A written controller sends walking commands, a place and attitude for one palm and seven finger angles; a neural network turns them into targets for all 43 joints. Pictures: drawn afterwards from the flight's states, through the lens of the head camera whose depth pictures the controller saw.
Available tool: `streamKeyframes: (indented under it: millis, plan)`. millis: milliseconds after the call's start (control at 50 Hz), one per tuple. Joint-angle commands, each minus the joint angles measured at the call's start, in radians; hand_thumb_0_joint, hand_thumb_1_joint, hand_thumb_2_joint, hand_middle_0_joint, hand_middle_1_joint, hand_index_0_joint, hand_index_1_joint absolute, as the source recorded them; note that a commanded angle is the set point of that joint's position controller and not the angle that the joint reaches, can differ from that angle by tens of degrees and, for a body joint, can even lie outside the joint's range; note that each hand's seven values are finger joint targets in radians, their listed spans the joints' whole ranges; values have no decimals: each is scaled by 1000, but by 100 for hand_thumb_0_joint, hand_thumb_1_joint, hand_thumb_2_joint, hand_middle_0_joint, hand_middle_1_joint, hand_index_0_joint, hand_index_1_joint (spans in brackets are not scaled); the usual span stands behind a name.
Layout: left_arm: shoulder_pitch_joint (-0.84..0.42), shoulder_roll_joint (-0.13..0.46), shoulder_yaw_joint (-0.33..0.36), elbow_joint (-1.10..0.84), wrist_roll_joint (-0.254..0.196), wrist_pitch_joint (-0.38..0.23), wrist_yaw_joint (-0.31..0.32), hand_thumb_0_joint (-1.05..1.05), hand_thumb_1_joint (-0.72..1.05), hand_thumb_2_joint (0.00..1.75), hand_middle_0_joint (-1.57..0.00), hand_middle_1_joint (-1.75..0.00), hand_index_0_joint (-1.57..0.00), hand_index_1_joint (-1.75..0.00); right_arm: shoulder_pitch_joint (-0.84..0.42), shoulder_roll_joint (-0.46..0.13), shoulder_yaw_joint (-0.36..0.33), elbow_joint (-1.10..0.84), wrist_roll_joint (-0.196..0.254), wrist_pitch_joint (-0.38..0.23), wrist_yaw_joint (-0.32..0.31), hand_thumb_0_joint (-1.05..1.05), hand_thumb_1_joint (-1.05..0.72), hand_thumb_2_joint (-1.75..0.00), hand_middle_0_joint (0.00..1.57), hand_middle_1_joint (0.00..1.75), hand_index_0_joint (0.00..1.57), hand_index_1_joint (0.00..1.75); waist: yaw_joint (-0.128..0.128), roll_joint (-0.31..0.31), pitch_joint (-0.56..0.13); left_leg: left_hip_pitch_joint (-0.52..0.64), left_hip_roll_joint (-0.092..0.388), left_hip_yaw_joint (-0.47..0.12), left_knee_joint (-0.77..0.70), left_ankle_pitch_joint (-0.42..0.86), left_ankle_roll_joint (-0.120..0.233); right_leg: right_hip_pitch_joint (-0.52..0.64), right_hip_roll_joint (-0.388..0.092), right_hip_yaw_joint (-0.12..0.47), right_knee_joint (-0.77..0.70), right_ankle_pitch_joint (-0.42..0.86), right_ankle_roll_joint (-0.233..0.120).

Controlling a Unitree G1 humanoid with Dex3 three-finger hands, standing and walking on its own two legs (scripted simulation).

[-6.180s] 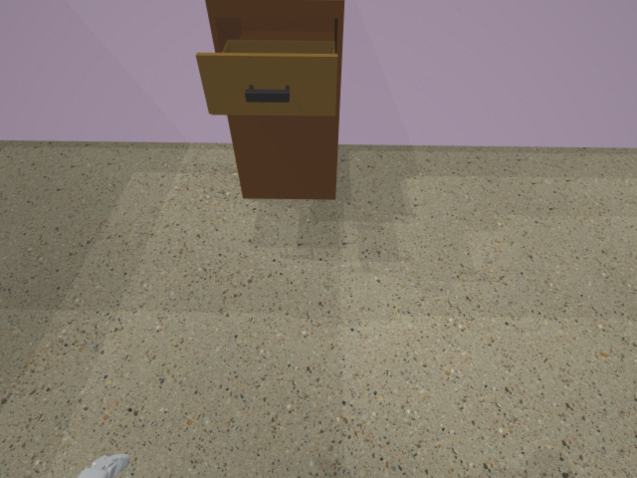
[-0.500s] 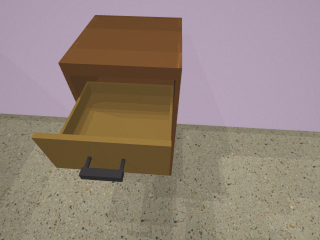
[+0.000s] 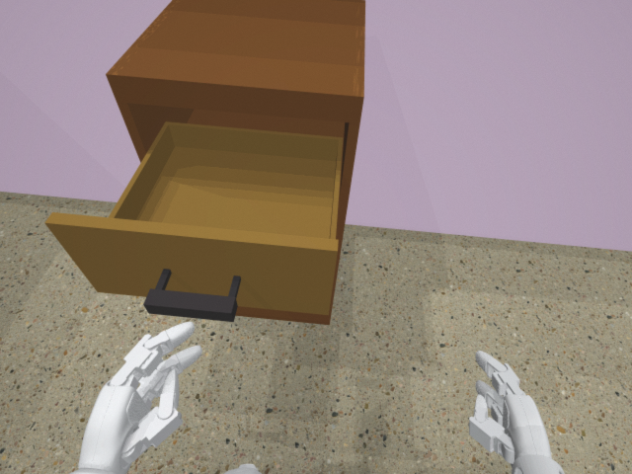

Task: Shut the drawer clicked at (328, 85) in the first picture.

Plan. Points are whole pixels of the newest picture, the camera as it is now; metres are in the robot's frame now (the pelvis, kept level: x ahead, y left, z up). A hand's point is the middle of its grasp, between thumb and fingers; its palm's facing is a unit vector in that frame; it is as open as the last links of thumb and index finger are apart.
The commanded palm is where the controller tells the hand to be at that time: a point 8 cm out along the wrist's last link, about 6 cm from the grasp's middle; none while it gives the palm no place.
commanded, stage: raise the hand and make a fist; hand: left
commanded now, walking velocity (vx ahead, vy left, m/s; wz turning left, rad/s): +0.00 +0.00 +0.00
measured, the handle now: (196, 292) +0.37 +0.19 -0.02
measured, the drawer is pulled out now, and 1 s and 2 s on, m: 0.29 0.29 0.29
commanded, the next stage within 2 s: bring the fist close to the handle in 1.56 s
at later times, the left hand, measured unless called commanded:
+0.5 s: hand (143, 410) +0.19 +0.20 +0.03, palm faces +0.04 -1.00 -0.04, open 3.8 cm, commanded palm +0.14 +0.25 +0.03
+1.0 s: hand (146, 422) +0.17 +0.18 +0.06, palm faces -0.04 -1.00 -0.02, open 3.1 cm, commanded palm +0.13 +0.24 +0.07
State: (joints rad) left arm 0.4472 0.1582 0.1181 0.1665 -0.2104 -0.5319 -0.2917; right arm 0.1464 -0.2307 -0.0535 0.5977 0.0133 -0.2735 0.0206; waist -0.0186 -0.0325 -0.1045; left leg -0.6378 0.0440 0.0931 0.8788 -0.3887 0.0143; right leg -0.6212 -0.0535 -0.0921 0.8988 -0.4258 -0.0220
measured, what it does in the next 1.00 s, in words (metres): stands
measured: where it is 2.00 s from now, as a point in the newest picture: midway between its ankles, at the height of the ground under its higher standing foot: outside the picture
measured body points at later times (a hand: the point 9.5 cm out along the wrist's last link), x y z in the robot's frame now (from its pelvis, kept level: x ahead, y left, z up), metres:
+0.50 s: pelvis +0.00 -0.01 -0.02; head +0.05 +0.00 +0.43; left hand +0.18 +0.25 +0.03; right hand +0.15 -0.24 -0.11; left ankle +0.03 +0.11 -0.69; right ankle +0.01 -0.10 -0.69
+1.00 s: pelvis +0.01 +0.03 -0.01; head +0.03 +0.03 +0.43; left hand +0.17 +0.24 +0.06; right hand +0.24 -0.17 -0.05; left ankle +0.03 +0.11 -0.69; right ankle +0.01 -0.10 -0.69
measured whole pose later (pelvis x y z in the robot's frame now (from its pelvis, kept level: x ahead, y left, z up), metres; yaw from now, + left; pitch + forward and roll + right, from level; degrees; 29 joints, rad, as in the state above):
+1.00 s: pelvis +0.01 +0.03 -0.01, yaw +2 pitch +10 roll -3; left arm 0.65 0.20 0.05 -0.29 -0.21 -0.26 -0.25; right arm 0.20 -0.19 0.03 0.45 0.05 -0.21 -0.01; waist 0.01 0.04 -0.14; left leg -0.72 0.04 0.04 1.02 -0.47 0.05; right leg -0.64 -0.05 -0.13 0.96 -0.48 0.01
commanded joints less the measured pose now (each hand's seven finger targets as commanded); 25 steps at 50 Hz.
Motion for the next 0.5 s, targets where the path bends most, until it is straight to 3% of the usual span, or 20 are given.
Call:
streamKeyframes:
  millis: [0, 40, 80, 100, 140, 160, 200, 240, 280, 300, 340, 380, 420, 480]
  plan:
    - [68, 202, 185, -222, -60, -142, -70, 0, 90, 90, -56, -69, -56, -69, -61, -125, -49, -191, 11, -45, -9, 0, -90, -90, 20, 30, 20, 30, 74, 98, -165, -92, -56, -53, 39, 50, -10, -45, 37, 74, -1, 29, -11]
    - [-27, 187, 167, -403, -94, -168, -44, 0, 90, 90, -60, -73, -60, -73, -42, -108, -41, -216, 10, -50, -24, 0, -90, -90, 20, 30, 20, 30, 52, 179, -248, -60, -46, -70, 76, 31, 1, -64, 39, 107, 0, -41, -11]
    - [-90, 188, 152, -530, -109, -196, -22, 0, 90, 90, -64, -78, -64, -78, -21, -102, -31, -208, 10, -57, -40, 0, -90, -90, 20, 30, 20, 30, 24, 215, -258, -62, -38, -86, 109, 24, 8, -91, 42, 125, -9, -67, -15]
    - [-151, 195, 130, -575, -102, -202, -17, 0, 90, 90, -66, -80, -66, -80, -4, -110, -28, -193, 12, -61, -49, 0, -90, -90, 20, 30, 20, 30, -12, 176, -254, -74, -29, -94, 133, 0, 14, -131, 47, 132, -13, -99, -10]
    - [-156, 138, 31, -533, -90, -185, -43, 0, 90, 90, -70, -84, -70, -84, 1, -118, -16, -179, 18, -76, -61, 0, -90, -90, 20, 30, 20, 30, -53, 154, -169, -115, -22, -107, 150, -53, 20, -182, 45, 143, -38, -163, -8]
    - [-176, 148, 19, -489, -88, -160, -64, 0, 90, 90, -72, -86, -72, -86, 5, -127, -11, -167, 23, -81, -66, 0, -90, -90, 20, 30, 20, 30, -67, 141, -135, -139, -20, -113, 155, -80, 22, -189, 45, 151, -57, -197, -5]
    - [-155, 189, 36, -344, -80, -70, -109, 0, 90, 90, -76, -91, -76, -91, 2, -141, -5, -152, 39, -80, -78, 0, -90, -90, 20, 30, 20, 30, -80, 55, -82, -202, -20, -115, 168, -115, 26, -179, 39, 185, -109, -277, 6]
    - [-76, 205, 56, -278, -85, 46, -151, 0, 90, 90, -80, -95, -80, -95, -4, -145, -4, -178, 52, -67, -87, 0, -90, -90, 20, 30, 20, 30, -48, 17, -96, -205, -28, -112, 146, -105, 26, -126, 26, 197, -140, -293, 15]
    - [-23, 244, 119, -288, -103, 161, -159, 0, 90, 90, -84, -99, -84, -99, -22, -140, -4, -214, 61, -47, -94, 0, -90, -90, 20, 30, 20, 30, 0, 16, -157, -166, -40, -109, 106, -57, 27, -27, 13, 198, -160, -255, 21]
    - [38, 279, 195, -254, -115, 209, -143, 0, 90, 90, -86, -101, -86, -101, -46, -131, -8, -216, 60, -36, -96, 0, -90, -90, 20, 30, 20, 30, 35, -12, -187, -156, -42, -112, 95, -23, 23, 22, 13, 195, -157, -220, 24]
    - [97, 252, 238, -373, -150, 241, -94, 0, 90, 90, -90, -106, -90, -106, -51, -100, -7, -240, 54, -16, -97, 0, -90, -90, 20, 30, 20, 30, 68, -16, -248, -120, -43, -108, 69, 59, 17, 99, 9, 162, -133, -94, 28]
    - [124, 224, 263, -454, -168, 215, -25, 0, 90, 90, -94, -110, -94, -110, -46, -77, -12, -229, 48, -13, -95, 0, -90, -90, 20, 30, 20, 30, 81, 3, -245, -78, -37, -115, 44, 131, 10, 117, 22, 119, -97, 56, 24]
    - [168, 216, 263, -483, -145, 159, 28, 0, 90, 90, -98, -114, -98, -114, -28, -64, -15, -212, 38, -13, -82, 0, -90, -90, 20, 30, 20, 30, 86, 22, -237, -63, -34, -113, 27, 181, 5, 117, 35, 87, -63, 157, 16]
    - [191, 163, 166, -453, -94, 83, 32, 0, 90, 90, -104, -121, -104, -121, -12, -72, -26, -188, 30, -25, -63, 0, -90, -90, 20, 30, 20, 30, 36, 34, -145, -50, -30, -110, 28, 187, 7, 19, 46, 53, -48, 179, 16]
